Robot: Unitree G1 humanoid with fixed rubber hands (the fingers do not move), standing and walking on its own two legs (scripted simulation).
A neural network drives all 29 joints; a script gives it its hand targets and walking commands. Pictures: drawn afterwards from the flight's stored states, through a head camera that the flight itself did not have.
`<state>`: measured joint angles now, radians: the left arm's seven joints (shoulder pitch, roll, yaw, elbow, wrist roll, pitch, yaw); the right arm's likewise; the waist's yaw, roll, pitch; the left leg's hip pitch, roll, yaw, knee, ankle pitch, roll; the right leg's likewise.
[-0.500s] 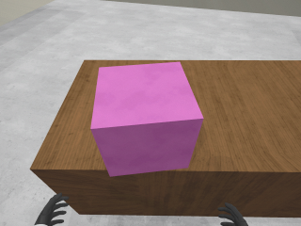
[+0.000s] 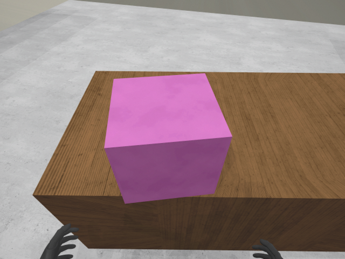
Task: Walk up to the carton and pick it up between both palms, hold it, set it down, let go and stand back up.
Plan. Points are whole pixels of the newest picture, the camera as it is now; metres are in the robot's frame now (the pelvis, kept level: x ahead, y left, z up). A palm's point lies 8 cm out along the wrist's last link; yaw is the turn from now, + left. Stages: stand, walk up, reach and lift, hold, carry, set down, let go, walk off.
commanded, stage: stand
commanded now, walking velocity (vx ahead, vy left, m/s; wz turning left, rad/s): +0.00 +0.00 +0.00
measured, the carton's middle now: (165, 137) +0.47 +0.04 -0.01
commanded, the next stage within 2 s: none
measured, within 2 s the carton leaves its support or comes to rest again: neither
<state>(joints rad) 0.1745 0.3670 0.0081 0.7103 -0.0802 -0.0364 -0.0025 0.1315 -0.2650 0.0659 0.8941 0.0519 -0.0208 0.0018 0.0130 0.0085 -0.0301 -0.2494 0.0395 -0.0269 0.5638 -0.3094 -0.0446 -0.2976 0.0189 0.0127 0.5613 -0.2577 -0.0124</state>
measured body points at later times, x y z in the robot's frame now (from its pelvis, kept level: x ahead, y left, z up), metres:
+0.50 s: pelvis -0.02 +0.00 +0.00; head -0.04 -0.01 +0.45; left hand +0.13 +0.29 -0.08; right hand +0.12 -0.25 -0.12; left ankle -0.01 +0.15 -0.73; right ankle +0.03 -0.11 -0.73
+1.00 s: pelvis -0.02 +0.00 +0.00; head -0.05 -0.01 +0.45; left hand +0.13 +0.29 -0.08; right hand +0.10 -0.25 -0.13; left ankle -0.01 +0.15 -0.73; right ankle +0.03 -0.11 -0.73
